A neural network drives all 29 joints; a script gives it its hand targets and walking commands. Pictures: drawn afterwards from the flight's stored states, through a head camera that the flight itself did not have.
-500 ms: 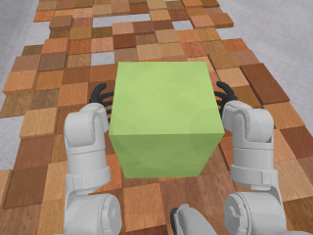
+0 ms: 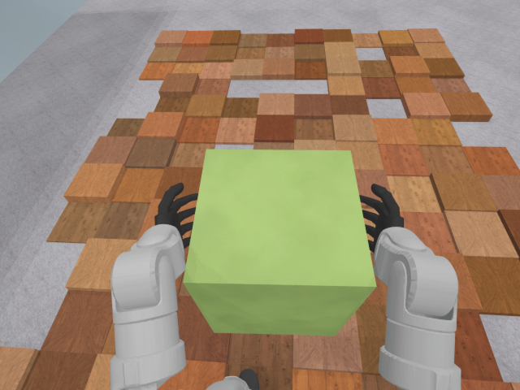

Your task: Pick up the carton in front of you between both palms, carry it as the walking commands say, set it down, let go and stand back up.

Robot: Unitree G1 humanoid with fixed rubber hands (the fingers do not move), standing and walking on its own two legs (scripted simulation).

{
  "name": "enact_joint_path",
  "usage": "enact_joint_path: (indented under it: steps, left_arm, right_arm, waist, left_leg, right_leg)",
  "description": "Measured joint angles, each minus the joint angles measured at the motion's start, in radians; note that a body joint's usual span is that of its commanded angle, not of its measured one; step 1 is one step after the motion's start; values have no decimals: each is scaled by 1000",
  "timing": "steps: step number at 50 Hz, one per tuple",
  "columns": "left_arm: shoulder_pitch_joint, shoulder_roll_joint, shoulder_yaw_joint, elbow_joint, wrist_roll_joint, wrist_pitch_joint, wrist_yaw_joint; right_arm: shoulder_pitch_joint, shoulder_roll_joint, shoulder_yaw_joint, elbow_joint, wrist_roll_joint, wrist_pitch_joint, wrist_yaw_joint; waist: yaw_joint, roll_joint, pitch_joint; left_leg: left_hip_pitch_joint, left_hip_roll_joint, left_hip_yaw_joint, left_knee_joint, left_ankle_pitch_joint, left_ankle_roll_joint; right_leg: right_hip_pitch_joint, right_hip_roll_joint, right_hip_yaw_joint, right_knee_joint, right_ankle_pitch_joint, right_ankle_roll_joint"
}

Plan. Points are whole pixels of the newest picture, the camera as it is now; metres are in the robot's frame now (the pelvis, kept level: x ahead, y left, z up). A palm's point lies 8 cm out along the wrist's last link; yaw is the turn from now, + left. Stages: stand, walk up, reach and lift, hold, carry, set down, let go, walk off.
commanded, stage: carry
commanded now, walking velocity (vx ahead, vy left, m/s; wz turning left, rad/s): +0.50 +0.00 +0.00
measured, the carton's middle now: (275, 250) +0.33 +0.02 +0.02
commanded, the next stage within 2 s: none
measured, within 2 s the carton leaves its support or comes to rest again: neither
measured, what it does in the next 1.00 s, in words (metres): walks ahead: left foot 0.03 m lower, then right foot 0.03 m higher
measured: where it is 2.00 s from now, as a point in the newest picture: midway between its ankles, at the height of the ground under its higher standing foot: (285, 156)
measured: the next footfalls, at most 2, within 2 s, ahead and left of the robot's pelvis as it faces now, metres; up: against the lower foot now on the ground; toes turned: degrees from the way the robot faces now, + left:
left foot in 0.08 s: +0.23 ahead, +0.08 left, -0.03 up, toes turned +7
right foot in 0.50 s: +0.57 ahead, -0.12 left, +0.00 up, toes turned -11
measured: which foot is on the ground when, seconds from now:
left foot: up 0.00-0.06, down 0.08-0.56, up 0.58-0.86, down 0.88-1.00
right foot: down 0.00-0.10, up 0.12-0.48, down 0.50-0.90, up 0.92-1.00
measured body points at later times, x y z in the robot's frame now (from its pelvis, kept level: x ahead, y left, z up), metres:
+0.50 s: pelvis +0.36 +0.00 -0.04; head +0.34 +0.01 +0.41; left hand +0.66 +0.15 +0.07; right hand +0.65 -0.15 +0.07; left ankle +0.19 +0.08 -0.77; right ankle +0.53 -0.12 -0.73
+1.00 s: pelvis +0.66 +0.02 -0.03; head +0.69 +0.03 +0.42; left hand +1.07 +0.17 +0.13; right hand +1.06 -0.14 +0.14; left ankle +0.69 +0.11 -0.75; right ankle +0.56 -0.10 -0.68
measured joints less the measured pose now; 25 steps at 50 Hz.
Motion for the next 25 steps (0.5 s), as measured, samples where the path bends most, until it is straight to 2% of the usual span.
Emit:
enact_joint_path:
  steps: [3,4,6,7,8,10,13,18,21,25]
  left_arm:
    - [93,-26,-28,-61,24,12,-6]
    - [122,-19,-44,-83,30,23,-6]
    - [142,-4,-55,-108,33,48,-7]
    - [145,0,-55,-116,34,62,-7]
    - [147,-1,-56,-126,37,76,-6]
    - [148,-10,-61,-145,45,103,-3]
    - [141,-10,-75,-166,53,127,-3]
    - [158,-7,-84,-162,57,129,-3]
    - [161,-6,-78,-146,56,125,-3]
    - [112,24,-72,-105,42,117,-3]
  right_arm:
    - [72,-25,42,-34,19,21,22]
    - [85,-28,55,-38,23,30,25]
    - [94,-31,76,-33,24,38,25]
    - [91,-30,80,-30,23,46,25]
    - [90,-30,80,-33,25,57,25]
    - [98,-31,72,-52,35,80,24]
    - [104,-32,64,-81,45,97,21]
    - [114,-34,68,-71,47,100,22]
    - [108,-34,71,-50,42,99,22]
    - [53,-39,68,-6,31,91,22]
  waist:
    - [-20,5,-41]
    - [-30,9,-51]
    - [-60,-21,-63]
    - [-73,-28,-63]
    - [-85,-25,-61]
    - [-100,-17,-56]
    - [-107,-12,-56]
    - [-97,0,-86]
    - [-84,7,-90]
    - [-75,10,-73]
  left_leg:
    - [120,-20,51,-131,79,12]
    - [179,-19,66,-151,45,19]
    - [214,-37,86,-75,-181,86]
    - [215,-41,91,-37,-233,107]
    - [225,-39,93,-24,-246,111]
    - [263,-40,90,-34,-273,110]
    - [337,-41,81,-88,-302,102]
    - [475,-30,59,-176,-355,81]
    - [563,-15,46,-208,-401,58]
    - [652,4,32,-167,-502,27]
  right_leg:
    - [87,-2,17,77,-101,27]
    - [88,-3,23,176,-141,38]
    - [-15,-31,48,504,-149,59]
    - [-99,-30,74,683,-144,68]
    - [-181,-28,85,819,-124,71]
    - [-326,-47,80,936,-61,68]
    - [-496,-97,59,883,34,76]
    - [-647,-151,18,632,135,99]
    - [-661,-148,-25,468,192,90]
    - [-615,-109,-86,345,298,54]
